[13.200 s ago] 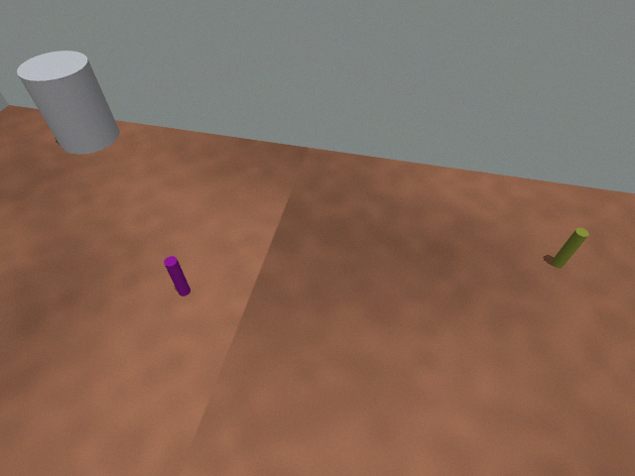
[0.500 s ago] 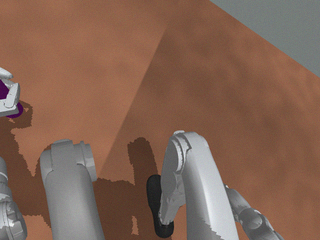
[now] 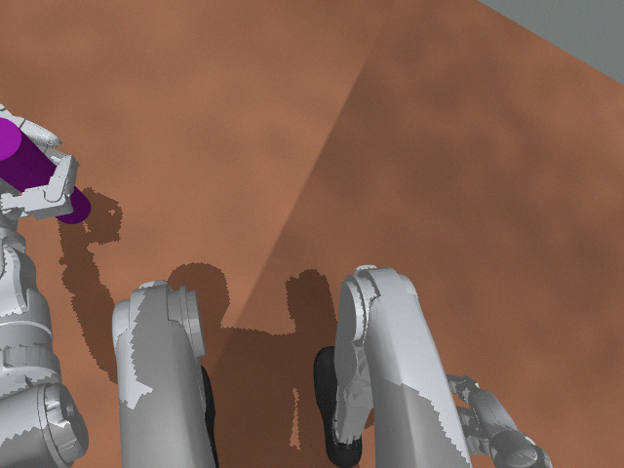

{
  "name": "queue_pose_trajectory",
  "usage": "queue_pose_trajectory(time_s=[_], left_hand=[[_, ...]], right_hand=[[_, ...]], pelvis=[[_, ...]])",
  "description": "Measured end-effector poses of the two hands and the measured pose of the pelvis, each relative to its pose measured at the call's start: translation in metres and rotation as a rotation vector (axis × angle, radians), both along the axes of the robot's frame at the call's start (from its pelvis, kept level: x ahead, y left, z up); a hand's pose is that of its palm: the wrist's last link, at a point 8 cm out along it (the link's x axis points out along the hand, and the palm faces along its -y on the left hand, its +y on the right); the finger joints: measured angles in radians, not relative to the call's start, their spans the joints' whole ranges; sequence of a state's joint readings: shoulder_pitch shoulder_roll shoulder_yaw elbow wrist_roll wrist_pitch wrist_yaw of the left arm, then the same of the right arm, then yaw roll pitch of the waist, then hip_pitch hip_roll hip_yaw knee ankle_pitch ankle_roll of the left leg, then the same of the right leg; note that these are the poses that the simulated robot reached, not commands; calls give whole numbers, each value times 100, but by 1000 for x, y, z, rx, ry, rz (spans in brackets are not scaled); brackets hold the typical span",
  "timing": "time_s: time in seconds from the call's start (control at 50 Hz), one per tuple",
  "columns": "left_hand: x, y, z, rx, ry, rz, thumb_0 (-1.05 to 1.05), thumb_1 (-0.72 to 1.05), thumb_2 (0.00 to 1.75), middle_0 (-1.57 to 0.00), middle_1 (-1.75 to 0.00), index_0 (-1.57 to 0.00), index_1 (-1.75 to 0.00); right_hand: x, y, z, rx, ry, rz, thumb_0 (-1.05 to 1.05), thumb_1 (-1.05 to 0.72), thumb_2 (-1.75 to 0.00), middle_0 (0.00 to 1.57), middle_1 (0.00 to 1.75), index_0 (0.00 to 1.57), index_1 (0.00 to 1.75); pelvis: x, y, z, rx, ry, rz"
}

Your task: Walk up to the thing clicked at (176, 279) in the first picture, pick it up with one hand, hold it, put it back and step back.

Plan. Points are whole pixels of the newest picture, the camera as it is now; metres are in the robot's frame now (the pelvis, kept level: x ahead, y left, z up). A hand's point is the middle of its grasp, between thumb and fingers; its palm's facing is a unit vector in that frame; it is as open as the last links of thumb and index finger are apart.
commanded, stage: settle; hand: left
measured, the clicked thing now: (41, 181) +0.44 +0.30 -0.06
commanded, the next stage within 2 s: lift in 0.56 s
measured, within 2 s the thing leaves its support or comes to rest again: neither
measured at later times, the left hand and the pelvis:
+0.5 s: hand (37, 163) +0.43 +0.28 +0.00, palm faces +0.24 -0.97 -0.02, open 5.8 cm; pelvis +0.00 +0.00 +0.02, yaw +2 degrees
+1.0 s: hand (24, 156) +0.42 +0.27 +0.04, palm faces +0.21 -0.98 -0.04, open 5.8 cm; pelvis +0.00 +0.00 +0.05, yaw +3 degrees
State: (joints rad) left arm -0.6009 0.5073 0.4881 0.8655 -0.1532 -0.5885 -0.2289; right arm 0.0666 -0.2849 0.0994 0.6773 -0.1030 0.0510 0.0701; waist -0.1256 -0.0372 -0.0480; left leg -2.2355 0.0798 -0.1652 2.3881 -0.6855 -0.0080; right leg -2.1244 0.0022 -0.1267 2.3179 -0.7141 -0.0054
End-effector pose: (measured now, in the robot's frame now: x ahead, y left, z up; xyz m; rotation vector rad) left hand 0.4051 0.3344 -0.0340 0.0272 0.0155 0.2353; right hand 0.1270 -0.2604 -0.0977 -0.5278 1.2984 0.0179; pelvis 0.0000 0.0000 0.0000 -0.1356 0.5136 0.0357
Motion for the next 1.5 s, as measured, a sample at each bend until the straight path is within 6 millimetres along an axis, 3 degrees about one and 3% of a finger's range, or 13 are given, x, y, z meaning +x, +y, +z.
queue_pose_trajectory(time_s=[0.9, 1.18, 1.32, 1.5], left_hand=[[-12, -14, 57, 11, 10, -23, 2, 5, 120, -99, -114, -101, -115], [-29, -14, 116, 15, 7, -24, 2, 5, 120, -98, -115, -101, -115], [-39, -21, 156, 10, 14, -25, 2, 5, 120, -98, -115, -101, -115], [-51, -33, 224, 5, 10, -13, 2, 5, 119, -98, -115, -101, -115]], right_hand=[[-3, 3, 28, 44, -54, -61, 0, -90, -90, 20, 30, 20, 30], [12, 13, 67, 80, -121, -94, 0, -90, -89, 20, 30, 20, 30], [32, 18, 100, 99, -176, -97, 1, -89, -89, 20, 30, 20, 30], [61, 25, 155, 125, -259, -102, 1, -89, -89, 20, 30, 20, 30]], pelvis=[[-3, -1, 39, 40, 37, 30], [1, 0, 83, 44, 54, 40], [5, 0, 117, 50, 52, 47], [16, 0, 171, 58, 23, 60]])
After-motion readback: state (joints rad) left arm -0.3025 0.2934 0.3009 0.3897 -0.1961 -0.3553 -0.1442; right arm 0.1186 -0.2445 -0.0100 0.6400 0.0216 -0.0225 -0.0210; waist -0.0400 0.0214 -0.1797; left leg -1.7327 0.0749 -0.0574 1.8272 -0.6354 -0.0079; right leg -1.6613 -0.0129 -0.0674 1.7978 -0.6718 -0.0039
